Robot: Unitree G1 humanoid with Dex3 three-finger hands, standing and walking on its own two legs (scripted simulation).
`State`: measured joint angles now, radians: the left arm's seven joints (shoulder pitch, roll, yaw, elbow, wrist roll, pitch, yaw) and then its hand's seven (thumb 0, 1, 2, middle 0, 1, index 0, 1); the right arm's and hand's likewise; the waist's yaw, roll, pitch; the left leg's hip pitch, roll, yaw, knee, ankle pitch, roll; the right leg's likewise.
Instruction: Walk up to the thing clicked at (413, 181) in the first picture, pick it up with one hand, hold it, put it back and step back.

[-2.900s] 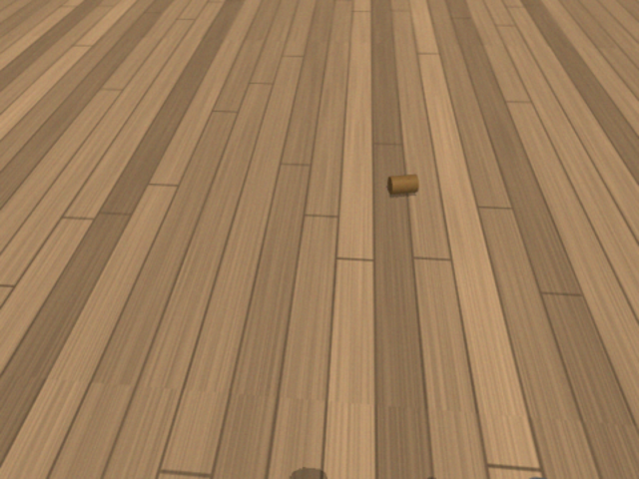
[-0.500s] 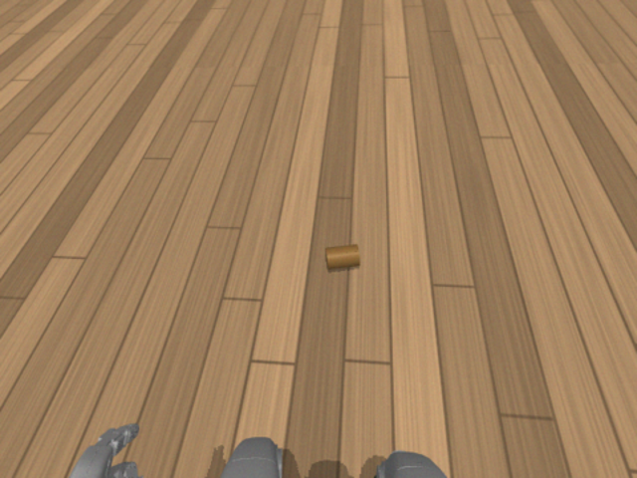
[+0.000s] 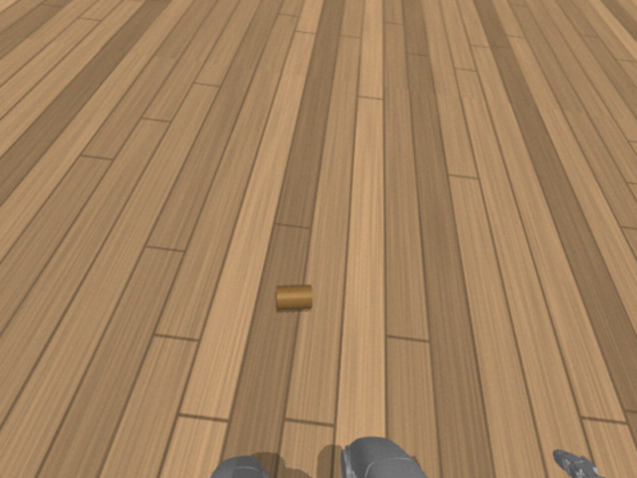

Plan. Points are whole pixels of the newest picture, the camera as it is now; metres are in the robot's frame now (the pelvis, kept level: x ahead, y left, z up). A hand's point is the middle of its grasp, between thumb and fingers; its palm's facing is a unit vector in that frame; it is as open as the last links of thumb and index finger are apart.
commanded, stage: walk up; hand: left
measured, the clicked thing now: (294, 297) +0.72 +0.05 -0.72
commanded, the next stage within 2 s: none
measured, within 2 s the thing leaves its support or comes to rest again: neither
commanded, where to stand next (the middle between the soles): +0.36 -0.23 m, yaw +6 degrees
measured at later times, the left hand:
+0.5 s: hand (245, 431) +0.18 +0.11 -0.12, palm faces +0.02 -0.92 -0.38, open 7.3 cm
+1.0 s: hand (317, 350) +0.31 +0.01 -0.16, palm faces +0.02 -0.95 -0.32, open 7.3 cm
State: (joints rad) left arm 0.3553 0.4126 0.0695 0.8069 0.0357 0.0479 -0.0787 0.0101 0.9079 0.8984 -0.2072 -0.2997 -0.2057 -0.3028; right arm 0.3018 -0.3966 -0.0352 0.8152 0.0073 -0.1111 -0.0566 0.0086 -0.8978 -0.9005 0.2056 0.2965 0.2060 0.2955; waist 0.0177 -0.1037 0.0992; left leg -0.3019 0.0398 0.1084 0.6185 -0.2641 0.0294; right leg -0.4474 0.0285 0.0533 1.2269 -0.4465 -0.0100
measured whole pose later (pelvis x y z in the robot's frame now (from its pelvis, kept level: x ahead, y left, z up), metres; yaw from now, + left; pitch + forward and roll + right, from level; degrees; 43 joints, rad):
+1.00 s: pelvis +0.23 -0.27 -0.01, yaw +3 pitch -3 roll +0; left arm 0.22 0.44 0.07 0.84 -0.01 0.02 -0.03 0.00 0.91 0.90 -0.21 -0.30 -0.20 -0.30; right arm 0.31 -0.43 -0.03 0.87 -0.02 -0.07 -0.03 0.01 -0.90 -0.90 0.20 0.30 0.21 0.30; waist -0.01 -0.10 0.12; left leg -0.31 0.09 0.05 0.66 -0.29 -0.02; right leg -0.46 -0.11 0.06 0.83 -0.28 0.01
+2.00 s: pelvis +0.25 -0.25 +0.00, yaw +7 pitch -2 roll +0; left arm 0.09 0.38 -0.01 1.03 0.00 -0.03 0.00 0.01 0.91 0.90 -0.21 -0.30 -0.21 -0.30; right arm 0.12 -0.34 0.00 1.02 0.00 -0.04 0.00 0.01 -0.90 -0.90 0.20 0.30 0.20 0.30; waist 0.01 -0.02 0.08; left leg -0.19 -0.01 0.03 0.59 -0.37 0.02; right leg -0.29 -0.02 -0.01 0.58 -0.25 0.01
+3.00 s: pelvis +0.27 -0.26 +0.01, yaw +3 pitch -2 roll +1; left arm 0.14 0.36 0.03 1.10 0.03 -0.01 -0.02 0.01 0.91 0.90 -0.21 -0.30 -0.21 -0.30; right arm 0.18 -0.37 -0.05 1.08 -0.03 -0.02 0.03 0.01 -0.90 -0.90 0.20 0.30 0.20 0.30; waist 0.00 0.00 0.03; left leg -0.04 0.01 0.08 0.42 -0.33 0.03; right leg -0.25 0.00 0.02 0.58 -0.37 -0.02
